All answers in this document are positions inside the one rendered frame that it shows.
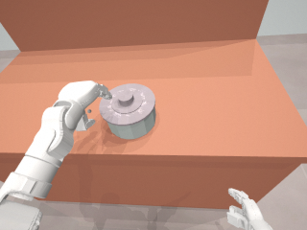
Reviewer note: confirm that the robot left hand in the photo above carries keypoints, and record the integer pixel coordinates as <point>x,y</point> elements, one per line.
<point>84,93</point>

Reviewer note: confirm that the left robot forearm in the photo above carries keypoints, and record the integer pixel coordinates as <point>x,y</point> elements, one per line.
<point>55,139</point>

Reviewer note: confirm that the lid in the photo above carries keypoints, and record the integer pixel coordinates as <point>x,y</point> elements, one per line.
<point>124,115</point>

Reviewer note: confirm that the robot right hand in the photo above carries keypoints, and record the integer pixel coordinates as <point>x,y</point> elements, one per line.
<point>241,217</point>

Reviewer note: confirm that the left robot upper arm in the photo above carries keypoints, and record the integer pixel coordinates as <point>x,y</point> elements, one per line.
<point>18,216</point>

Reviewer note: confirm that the knob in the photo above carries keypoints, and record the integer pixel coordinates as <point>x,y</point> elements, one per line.
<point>125,97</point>

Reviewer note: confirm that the table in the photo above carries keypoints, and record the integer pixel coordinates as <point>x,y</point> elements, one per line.
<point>223,119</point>

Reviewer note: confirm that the pot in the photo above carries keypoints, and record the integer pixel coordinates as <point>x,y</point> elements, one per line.
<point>134,131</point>

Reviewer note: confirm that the right robot forearm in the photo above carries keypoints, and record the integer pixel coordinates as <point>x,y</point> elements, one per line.
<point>258,224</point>

